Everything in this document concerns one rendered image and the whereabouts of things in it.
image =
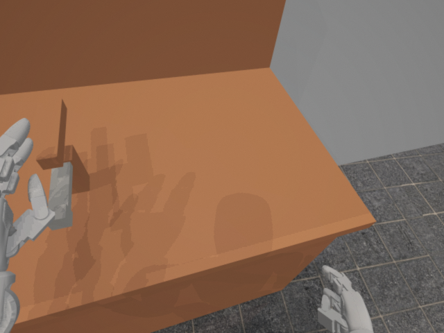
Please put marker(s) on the left robot hand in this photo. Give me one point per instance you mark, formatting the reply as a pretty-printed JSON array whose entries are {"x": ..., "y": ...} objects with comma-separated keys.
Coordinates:
[{"x": 15, "y": 149}]

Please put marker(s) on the counter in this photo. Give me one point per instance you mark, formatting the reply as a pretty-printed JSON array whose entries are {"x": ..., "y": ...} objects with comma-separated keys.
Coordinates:
[{"x": 197, "y": 183}]

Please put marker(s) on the right robot hand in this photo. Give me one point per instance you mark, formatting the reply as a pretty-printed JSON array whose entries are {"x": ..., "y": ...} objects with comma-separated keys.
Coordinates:
[{"x": 349, "y": 313}]

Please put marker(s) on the robot left forearm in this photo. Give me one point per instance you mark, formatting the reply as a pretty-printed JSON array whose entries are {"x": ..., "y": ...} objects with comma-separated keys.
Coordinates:
[{"x": 9, "y": 302}]

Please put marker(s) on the tap lever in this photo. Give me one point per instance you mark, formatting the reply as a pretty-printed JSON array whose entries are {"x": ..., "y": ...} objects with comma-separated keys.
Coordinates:
[{"x": 60, "y": 196}]

